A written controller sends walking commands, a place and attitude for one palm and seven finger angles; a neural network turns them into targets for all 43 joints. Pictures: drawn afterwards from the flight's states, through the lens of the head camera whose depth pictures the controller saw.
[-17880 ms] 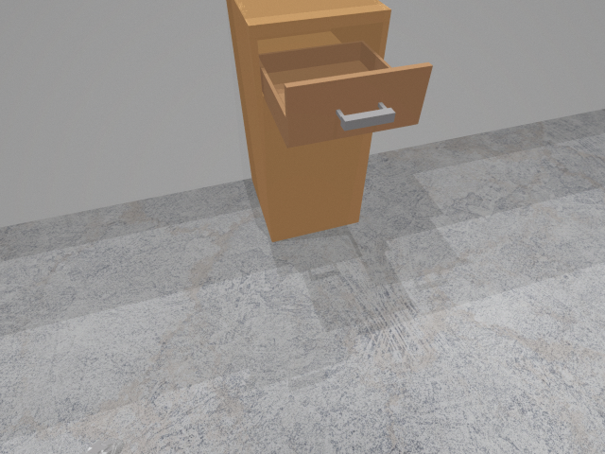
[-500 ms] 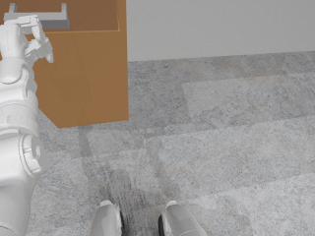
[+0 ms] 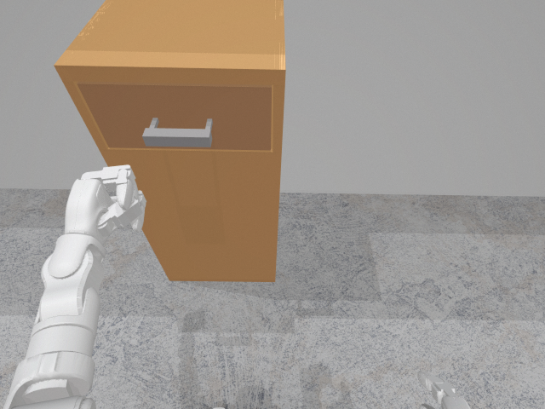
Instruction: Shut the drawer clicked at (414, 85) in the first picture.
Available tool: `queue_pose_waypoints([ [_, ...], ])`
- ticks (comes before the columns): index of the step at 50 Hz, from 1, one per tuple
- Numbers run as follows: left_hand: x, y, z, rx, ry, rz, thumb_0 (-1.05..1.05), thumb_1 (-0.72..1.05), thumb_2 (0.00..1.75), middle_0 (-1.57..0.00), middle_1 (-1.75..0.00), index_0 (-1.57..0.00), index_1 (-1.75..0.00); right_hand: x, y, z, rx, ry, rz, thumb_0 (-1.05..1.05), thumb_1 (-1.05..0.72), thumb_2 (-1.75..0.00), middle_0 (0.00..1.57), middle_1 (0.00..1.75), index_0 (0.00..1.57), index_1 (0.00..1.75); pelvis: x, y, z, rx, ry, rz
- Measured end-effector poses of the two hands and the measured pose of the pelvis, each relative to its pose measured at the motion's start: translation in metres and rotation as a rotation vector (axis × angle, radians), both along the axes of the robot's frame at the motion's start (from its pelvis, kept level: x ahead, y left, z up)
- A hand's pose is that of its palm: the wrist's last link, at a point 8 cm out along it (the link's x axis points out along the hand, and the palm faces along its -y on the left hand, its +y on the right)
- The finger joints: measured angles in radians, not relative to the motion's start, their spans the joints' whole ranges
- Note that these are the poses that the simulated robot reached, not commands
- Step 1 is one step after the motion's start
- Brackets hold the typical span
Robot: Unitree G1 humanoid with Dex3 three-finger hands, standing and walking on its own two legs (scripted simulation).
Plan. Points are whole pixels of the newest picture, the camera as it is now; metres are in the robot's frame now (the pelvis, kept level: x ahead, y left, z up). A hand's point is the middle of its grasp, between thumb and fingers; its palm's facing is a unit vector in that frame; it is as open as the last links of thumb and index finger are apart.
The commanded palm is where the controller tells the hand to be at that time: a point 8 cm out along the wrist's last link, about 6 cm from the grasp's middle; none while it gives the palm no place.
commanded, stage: draw the hand back to the body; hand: left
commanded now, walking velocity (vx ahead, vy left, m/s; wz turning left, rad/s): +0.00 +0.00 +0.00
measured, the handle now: (180, 130) +0.62 +0.20 +0.04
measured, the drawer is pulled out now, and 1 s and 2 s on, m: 0.00 0.00 0.00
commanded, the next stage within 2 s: step back with the hand held close in 0.90 s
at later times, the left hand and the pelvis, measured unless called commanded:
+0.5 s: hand (60, 279) +0.23 +0.22 +0.16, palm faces +0.32 -0.90 -0.30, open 3.3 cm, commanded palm +0.18 +0.26 +0.18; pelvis -0.01 -0.01 +0.04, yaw +0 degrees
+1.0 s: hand (0, 338) +0.17 +0.23 +0.19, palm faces +0.40 -0.83 -0.38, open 3.3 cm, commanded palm +0.12 +0.27 +0.21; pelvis -0.01 -0.01 +0.04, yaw +0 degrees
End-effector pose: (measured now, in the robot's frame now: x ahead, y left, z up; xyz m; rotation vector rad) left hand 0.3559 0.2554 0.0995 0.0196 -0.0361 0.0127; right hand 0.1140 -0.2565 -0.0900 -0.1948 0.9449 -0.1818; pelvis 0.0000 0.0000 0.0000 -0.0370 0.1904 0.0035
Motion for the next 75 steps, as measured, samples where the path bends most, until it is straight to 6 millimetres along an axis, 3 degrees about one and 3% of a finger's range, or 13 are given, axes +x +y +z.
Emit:
queue_pose_waypoints([
  [6, -0.044, -0.001, 0.02, 0.134, 0.021, 0.087, 0.02, 0.9, 0.9, -1.4, -1.6, -1.4, -1.6, 0.039, 0.012, 0.022, 0.011, -0.14, 0.048, 0.0, -0.9, -0.9, 0.2, 0.3, 0.2, 0.3, -0.006, -0.001, 0.011, 0.017, -0.075, -0.005],
  [13, -0.093, 0.004, 0.037, 0.213, 0.043, 0.234, 0.02, 0.89, 0.9, -1.4, -1.6, -1.4, -1.6, 0.059, 0.031, 0.043, 0.024, -0.209, 0.102, 0.01, -0.9, -0.9, 0.2, 0.3, 0.2, 0.3, -0.012, -0.004, 0.026, 0.03, -0.159, -0.003],
  [21, -0.136, 0.007, 0.066, 0.263, -0.016, 0.302, 0.02, 0.89, 0.9, -1.4, -1.6, -1.4, -1.6, 0.056, 0.038, 0.049, 0.036, -0.226, 0.139, 0.01, -0.9, -0.9, 0.2, 0.3, 0.2, 0.3, -0.014, -0.006, 0.036, 0.034, -0.224, -0.005],
  [31, -0.193, 0.009, 0.094, 0.352, -0.073, 0.334, 0.02, 0.89, 0.9, -1.4, -1.6, -1.4, -1.6, 0.044, 0.027, 0.046, 0.026, -0.215, 0.128, 0.01, -0.9, -0.9, 0.2, 0.3, 0.2, 0.3, -0.012, -0.009, 0.039, 0.033, -0.26, -0.008],
  [39, -0.23, 0.012, 0.115, 0.439, -0.107, 0.365, 0.02, 0.89, 0.9, -1.4, -1.6, -1.4, -1.6, 0.048, 0.022, 0.048, 0.014, -0.251, 0.128, 0.01, -0.9, -0.9, 0.2, 0.3, 0.2, 0.3, -0.011, -0.01, 0.039, 0.029, -0.266, -0.005],
  [49, -0.227, 0.015, 0.106, 0.403, -0.094, 0.394, 0.02, 0.89, 0.9, -1.41, -1.6, -1.4, -1.6, 0.059, 0.031, 0.052, 0.01, -0.278, 0.157, 0.01, -0.9, -0.9, 0.2, 0.3, 0.2, 0.3, -0.01, -0.009, 0.039, 0.032, -0.271, 0.002],
  [57, -0.214, 0.017, 0.117, 0.467, -0.133, 0.34, 0.02, 0.89, 0.9, -1.41, -1.6, -1.4, -1.6, 0.061, 0.032, 0.055, 0.014, -0.259, 0.136, 0.01, -0.9, -0.9, 0.21, 0.3, 0.2, 0.3, -0.008, -0.005, 0.039, 0.023, -0.227, -0.004],
  [66, -0.21, 0.024, 0.111, 0.525, -0.07, 0.244, 0.02, 0.89, 0.9, -1.4, -1.6, -1.4, -1.6, 0.037, 0.022, 0.05, -0.019, -0.165, 0.04, 0.01, -0.9, -0.9, 0.2, 0.3, 0.2, 0.3, -0.017, 0.008, 0.039, 0.026, -0.176, -0.024],
  [75, -0.237, 0.032, 0.115, 0.546, -0.105, 0.233, 0.02, 0.89, 0.9, -1.4, -1.6, -1.4, -1.6, 0.005, 0.03, 0.049, -0.026, -0.154, 0.024, 0.01, -0.9, -0.9, 0.2, 0.3, 0.2, 0.3, -0.045, 0.015, 0.036, 0.02, -0.172, -0.02],
])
